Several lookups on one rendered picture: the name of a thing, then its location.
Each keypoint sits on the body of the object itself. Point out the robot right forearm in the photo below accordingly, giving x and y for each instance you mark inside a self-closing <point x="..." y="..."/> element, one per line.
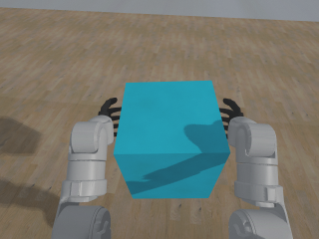
<point x="256" y="171"/>

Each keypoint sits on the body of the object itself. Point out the robot right hand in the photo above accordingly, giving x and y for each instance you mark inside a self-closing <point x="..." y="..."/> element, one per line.
<point x="235" y="112"/>

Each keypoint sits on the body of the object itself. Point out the robot left forearm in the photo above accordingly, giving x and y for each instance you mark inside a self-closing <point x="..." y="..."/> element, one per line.
<point x="88" y="146"/>

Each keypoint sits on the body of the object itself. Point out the carton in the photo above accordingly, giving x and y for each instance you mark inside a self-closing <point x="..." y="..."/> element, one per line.
<point x="171" y="142"/>

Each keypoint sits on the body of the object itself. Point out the robot left hand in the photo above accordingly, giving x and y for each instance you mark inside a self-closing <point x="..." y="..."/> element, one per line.
<point x="105" y="111"/>

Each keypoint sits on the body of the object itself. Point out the robot left upper arm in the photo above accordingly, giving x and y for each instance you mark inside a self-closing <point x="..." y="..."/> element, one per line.
<point x="83" y="222"/>

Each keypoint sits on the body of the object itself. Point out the robot right upper arm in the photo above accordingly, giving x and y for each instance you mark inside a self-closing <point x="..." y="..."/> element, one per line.
<point x="257" y="224"/>

